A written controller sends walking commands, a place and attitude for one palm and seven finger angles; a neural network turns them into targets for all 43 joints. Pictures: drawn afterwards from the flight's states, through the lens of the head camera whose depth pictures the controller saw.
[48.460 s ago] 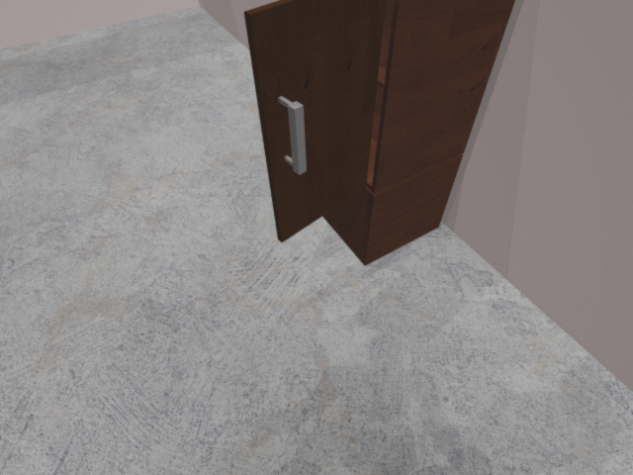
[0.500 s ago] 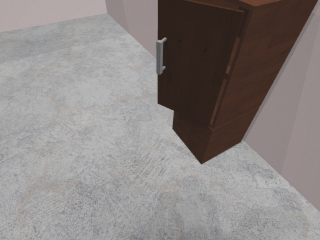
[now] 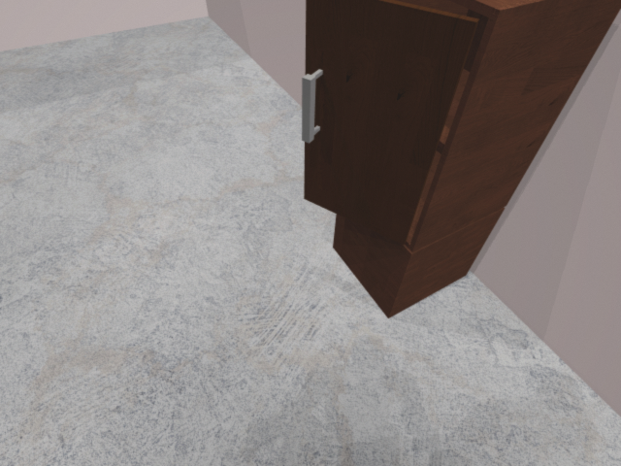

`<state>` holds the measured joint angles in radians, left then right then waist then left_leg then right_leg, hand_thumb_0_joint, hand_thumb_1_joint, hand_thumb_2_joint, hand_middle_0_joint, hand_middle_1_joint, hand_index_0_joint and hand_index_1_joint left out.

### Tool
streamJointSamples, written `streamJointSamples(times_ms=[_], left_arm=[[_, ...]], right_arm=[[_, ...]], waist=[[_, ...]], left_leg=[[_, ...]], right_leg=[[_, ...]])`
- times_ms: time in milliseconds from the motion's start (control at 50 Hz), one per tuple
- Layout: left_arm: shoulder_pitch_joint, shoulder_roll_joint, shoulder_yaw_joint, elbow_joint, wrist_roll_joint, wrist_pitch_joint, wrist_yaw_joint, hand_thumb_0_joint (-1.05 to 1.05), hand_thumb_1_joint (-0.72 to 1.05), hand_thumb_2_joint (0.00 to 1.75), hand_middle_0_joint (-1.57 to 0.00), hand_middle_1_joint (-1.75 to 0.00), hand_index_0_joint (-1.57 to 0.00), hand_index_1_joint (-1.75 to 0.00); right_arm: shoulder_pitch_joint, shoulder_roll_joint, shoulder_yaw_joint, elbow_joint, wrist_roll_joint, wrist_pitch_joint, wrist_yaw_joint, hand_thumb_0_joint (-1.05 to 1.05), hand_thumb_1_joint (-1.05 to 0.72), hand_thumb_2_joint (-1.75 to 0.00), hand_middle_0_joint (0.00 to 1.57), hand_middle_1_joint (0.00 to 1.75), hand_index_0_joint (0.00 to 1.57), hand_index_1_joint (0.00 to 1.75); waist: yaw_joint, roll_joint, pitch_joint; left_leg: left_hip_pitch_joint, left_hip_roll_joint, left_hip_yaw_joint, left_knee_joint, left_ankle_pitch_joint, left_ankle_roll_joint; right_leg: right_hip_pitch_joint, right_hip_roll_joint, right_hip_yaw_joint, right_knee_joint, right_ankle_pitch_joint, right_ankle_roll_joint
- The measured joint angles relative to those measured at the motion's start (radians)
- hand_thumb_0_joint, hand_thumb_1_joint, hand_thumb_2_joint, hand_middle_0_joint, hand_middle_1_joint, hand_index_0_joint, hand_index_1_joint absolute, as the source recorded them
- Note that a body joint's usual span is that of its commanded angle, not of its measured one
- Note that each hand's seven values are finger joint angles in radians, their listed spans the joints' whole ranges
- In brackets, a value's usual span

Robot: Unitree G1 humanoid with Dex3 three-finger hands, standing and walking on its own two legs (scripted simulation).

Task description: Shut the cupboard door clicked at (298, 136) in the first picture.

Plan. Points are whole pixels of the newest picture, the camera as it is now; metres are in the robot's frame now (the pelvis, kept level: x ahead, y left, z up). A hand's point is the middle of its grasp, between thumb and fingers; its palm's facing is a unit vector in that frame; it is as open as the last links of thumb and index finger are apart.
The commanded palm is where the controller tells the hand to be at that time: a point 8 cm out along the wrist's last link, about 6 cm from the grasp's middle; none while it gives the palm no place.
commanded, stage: walk to a spot facing it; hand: left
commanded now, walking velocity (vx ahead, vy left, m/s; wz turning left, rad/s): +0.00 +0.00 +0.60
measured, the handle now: (313, 106) +0.88 +0.03 +0.00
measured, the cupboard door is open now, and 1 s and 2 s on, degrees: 28 28 28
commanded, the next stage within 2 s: none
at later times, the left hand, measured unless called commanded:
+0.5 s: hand out of the picture +0.02 +0.24 -0.17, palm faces +0.25 -0.93 -0.27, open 7.4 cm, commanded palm none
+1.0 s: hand out of the picture -0.07 +0.16 -0.18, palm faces +0.60 -0.75 -0.26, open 7.4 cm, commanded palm none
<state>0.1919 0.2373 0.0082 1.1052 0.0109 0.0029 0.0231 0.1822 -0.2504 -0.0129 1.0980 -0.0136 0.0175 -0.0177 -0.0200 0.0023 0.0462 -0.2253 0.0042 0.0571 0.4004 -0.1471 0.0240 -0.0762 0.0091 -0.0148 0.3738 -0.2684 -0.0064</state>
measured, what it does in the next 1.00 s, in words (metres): steps on the spot, turning left: right foot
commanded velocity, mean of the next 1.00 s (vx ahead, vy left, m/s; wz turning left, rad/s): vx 0.00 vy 0.00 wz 0.60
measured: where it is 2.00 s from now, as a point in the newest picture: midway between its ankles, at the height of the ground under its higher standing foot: outside the picture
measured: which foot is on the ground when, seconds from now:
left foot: down 0.00-0.66, up 0.68-1.00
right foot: down 0.00-0.22, up 0.24-0.66, down 0.68-1.00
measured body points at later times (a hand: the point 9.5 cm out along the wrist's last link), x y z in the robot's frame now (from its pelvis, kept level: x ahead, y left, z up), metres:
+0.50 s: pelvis +0.00 +0.01 +0.00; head +0.05 +0.04 +0.44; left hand +0.01 +0.29 -0.15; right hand +0.09 -0.22 -0.15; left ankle +0.04 +0.10 -0.74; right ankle +0.01 -0.15 -0.68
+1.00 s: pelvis +0.01 -0.03 -0.02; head +0.06 +0.00 +0.43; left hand -0.10 +0.20 -0.16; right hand +0.24 -0.19 -0.16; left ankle -0.07 +0.08 -0.74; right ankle +0.04 -0.16 -0.74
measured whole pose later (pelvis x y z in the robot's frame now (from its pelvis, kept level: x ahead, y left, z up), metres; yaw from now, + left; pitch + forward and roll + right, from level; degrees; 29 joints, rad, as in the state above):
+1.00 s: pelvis +0.01 -0.03 -0.02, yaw +38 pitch +0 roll +2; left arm 0.25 0.21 0.05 0.88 0.03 0.02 0.02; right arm 0.15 -0.26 -0.07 0.89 -0.02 0.07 0.03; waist -0.01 -0.04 0.12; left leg -0.32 0.02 0.06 0.65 -0.32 -0.03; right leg -0.22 -0.16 -0.17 0.66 -0.42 0.03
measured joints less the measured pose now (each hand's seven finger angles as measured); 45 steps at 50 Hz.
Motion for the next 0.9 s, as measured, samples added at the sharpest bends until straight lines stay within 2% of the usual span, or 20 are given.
streamJointSamples(times_ms=[100,160,200,220,240,280,320,360,440,560,620,660,680,720,760,780,820,900], left_arm=[[-0.003,-0.019,0.017,-0.049,0.002,0.013,0.005,0.00,0.90,0.89,-0.20,-0.30,-0.20,-0.30],[0.007,-0.028,0.028,-0.079,0.008,0.019,0.007,0.00,0.90,0.89,-0.20,-0.30,-0.20,-0.30],[0.016,-0.028,0.035,-0.094,0.012,0.025,0.008,0.00,0.90,0.89,-0.20,-0.30,-0.20,-0.30],[0.018,-0.025,0.038,-0.099,0.011,0.029,0.008,0.00,0.90,0.89,-0.21,-0.30,-0.20,-0.30],[0.018,-0.023,0.042,-0.105,0.007,0.035,0.007,0.00,0.90,0.89,-0.21,-0.30,-0.20,-0.30],[0.012,-0.022,0.043,-0.115,0.006,0.052,0.010,0.00,0.90,0.89,-0.21,-0.30,-0.20,-0.30],[0.004,-0.019,0.049,-0.123,0.008,0.061,0.007,0.00,0.90,0.89,-0.20,-0.30,-0.20,-0.30],[-0.005,-0.014,0.054,-0.136,0.010,0.058,0.001,0.00,0.91,0.89,-0.20,-0.30,-0.20,-0.30],[-0.020,-0.003,0.061,-0.169,0.013,0.049,-0.006,0.00,0.91,0.89,-0.20,-0.30,-0.20,-0.30],[-0.049,0.010,0.061,-0.207,0.013,0.048,-0.005,0.00,0.91,0.89,-0.20,-0.30,-0.20,-0.30],[-0.058,0.010,0.056,-0.223,0.009,0.045,-0.003,0.00,0.91,0.89,-0.20,-0.30,-0.20,-0.30],[-0.044,0.015,0.051,-0.241,0.009,0.035,-0.004,0.00,0.91,0.89,-0.20,-0.30,-0.20,-0.30],[-0.031,0.021,0.051,-0.250,0.014,0.027,-0.002,0.00,0.90,0.89,-0.20,-0.30,-0.20,-0.30],[-0.025,0.002,0.044,-0.239,0.017,0.031,0.005,0.00,0.90,0.89,-0.20,-0.30,-0.20,-0.30],[-0.008,-0.014,0.040,-0.227,0.016,0.035,0.009,0.00,0.90,0.89,-0.20,-0.30,-0.20,-0.30],[0.000,-0.020,0.039,-0.221,0.016,0.035,0.010,0.00,0.90,0.89,-0.20,-0.30,-0.20,-0.30],[0.012,-0.026,0.037,-0.214,0.017,0.030,0.010,0.00,0.90,0.89,-0.20,-0.30,-0.20,-0.30],[0.028,-0.032,0.034,-0.219,0.019,0.017,0.003,0.00,0.90,0.89,-0.21,-0.30,-0.20,-0.30]], right_arm=[[0.022,0.021,-0.009,-0.029,-0.003,0.023,0.008,0.01,-0.91,-0.90,0.20,0.29,0.20,0.30],[0.040,0.035,-0.020,-0.052,-0.006,0.041,0.014,0.01,-0.91,-0.90,0.20,0.29,0.20,0.30],[0.053,0.045,-0.025,-0.069,-0.005,0.047,0.020,0.01,-0.91,-0.90,0.20,0.29,0.20,0.30],[0.057,0.051,-0.026,-0.078,-0.007,0.045,0.023,0.01,-0.91,-0.90,0.20,0.29,0.20,0.30],[0.058,0.055,-0.026,-0.088,-0.011,0.041,0.024,0.01,-0.91,-0.90,0.20,0.29,0.20,0.30],[0.053,0.060,-0.024,-0.106,-0.016,0.032,0.022,0.01,-0.91,-0.90,0.20,0.29,0.20,0.30],[0.051,0.064,-0.022,-0.120,-0.019,0.028,0.017,0.01,-0.91,-0.90,0.20,0.29,0.20,0.30],[0.051,0.064,-0.020,-0.129,-0.019,0.025,0.013,0.01,-0.91,-0.90,0.21,0.29,0.20,0.30],[0.053,0.058,-0.025,-0.137,-0.017,0.024,0.011,0.01,-0.91,-0.90,0.21,0.30,0.20,0.30],[0.052,0.033,-0.044,-0.146,-0.020,0.036,0.016,0.01,-0.91,-0.90,0.21,0.30,0.20,0.30],[0.049,0.016,-0.057,-0.154,-0.020,0.047,0.018,0.01,-0.90,-0.90,0.21,0.30,0.20,0.30],[0.051,0.006,-0.066,-0.162,-0.016,0.058,0.019,0.01,-0.90,-0.90,0.21,0.30,0.20,0.30],[0.049,0.005,-0.072,-0.165,-0.011,0.062,0.020,0.01,-0.91,-0.90,0.21,0.30,0.20,0.30],[0.034,-0.019,-0.089,-0.168,-0.015,0.068,0.023,0.01,-0.91,-0.90,0.21,0.29,0.20,0.30],[0.027,-0.035,-0.097,-0.176,-0.018,0.069,0.029,0.01,-0.91,-0.90,0.20,0.29,0.20,0.30],[0.025,-0.037,-0.097,-0.181,-0.017,0.068,0.033,0.01,-0.91,-0.90,0.20,0.29,0.20,0.30],[0.022,-0.034,-0.092,-0.192,-0.013,0.064,0.038,0.01,-0.91,-0.90,0.20,0.29,0.19,0.30],[0.006,-0.021,-0.074,-0.199,-0.007,0.067,0.045,0.01,-0.91,-0.90,0.20,0.29,0.19,0.30]], waist=[[-0.003,0.008,0.020],[-0.006,0.012,0.042],[-0.010,0.000,0.054],[-0.009,-0.015,0.059],[-0.004,-0.026,0.065],[0.002,-0.029,0.076],[0.000,-0.024,0.077],[-0.001,-0.017,0.075],[-0.004,0.000,0.062],[-0.017,0.023,0.044],[-0.021,0.034,0.037],[-0.017,0.029,0.023],[-0.007,0.012,0.015],[-0.009,0.039,0.030],[-0.015,0.049,0.038],[-0.019,0.046,0.042],[-0.025,0.026,0.052],[-0.015,-0.009,0.071]], left_leg=[[-0.070,-0.013,-0.044,0.119,-0.049,-0.001],[-0.121,-0.002,-0.034,0.270,-0.147,-0.022],[-0.119,0.007,-0.017,0.285,-0.167,-0.028],[-0.120,-0.007,-0.011,0.281,-0.147,-0.001],[-0.128,-0.022,-0.007,0.288,-0.145,0.023],[-0.136,-0.037,-0.006,0.277,-0.140,0.048],[-0.134,-0.047,-0.017,0.229,-0.110,0.050],[-0.131,-0.056,-0.036,0.171,-0.070,0.051],[-0.128,-0.065,-0.085,0.080,-0.004,0.047],[-0.143,-0.076,-0.178,0.041,0.039,0.021],[-0.158,-0.087,-0.227,0.050,0.045,0.000],[-0.183,-0.105,-0.250,0.084,0.030,-0.017],[-0.217,-0.122,-0.241,0.151,-0.055,-0.030],[-0.294,-0.117,-0.208,0.399,-0.215,-0.044],[-0.341,-0.093,-0.154,0.611,-0.251,-0.053],[-0.347,-0.075,-0.127,0.669,-0.252,-0.059],[-0.326,-0.041,-0.082,0.686,-0.264,-0.071],[-0.232,0.003,-0.031,0.534,-0.293,-0.075]], right_leg=[[-0.034,-0.010,-0.049,0.087,-0.057,-0.001],[-0.040,-0.019,-0.090,0.153,-0.104,0.003],[-0.047,-0.040,-0.116,0.210,-0.145,0.013],[-0.065,-0.060,-0.122,0.257,-0.167,0.020],[-0.098,-0.075,-0.115,0.329,-0.191,0.026],[-0.188,-0.066,-0.063,0.512,-0.268,0.027],[-0.269,-0.052,-0.022,0.642,-0.246,0.029],[-0.325,-0.050,0.001,0.690,-0.191,0.036],[-0.374,-0.049,0.029,0.654,-0.136,0.049],[-0.346,-0.031,0.049,0.510,-0.149,0.057],[-0.290,-0.009,0.050,0.379,-0.148,0.049],[-0.218,-0.005,0.047,0.215,-0.124,0.032],[-0.201,-0.018,0.059,0.150,-0.081,0.010],[-0.199,-0.018,0.027,0.174,-0.039,0.003],[-0.176,-0.030,0.000,0.171,-0.045,0.006],[-0.164,-0.039,-0.012,0.165,-0.048,0.006],[-0.143,-0.065,-0.035,0.161,-0.056,0.007],[-0.122,-0.116,-0.092,0.181,-0.084,0.014]])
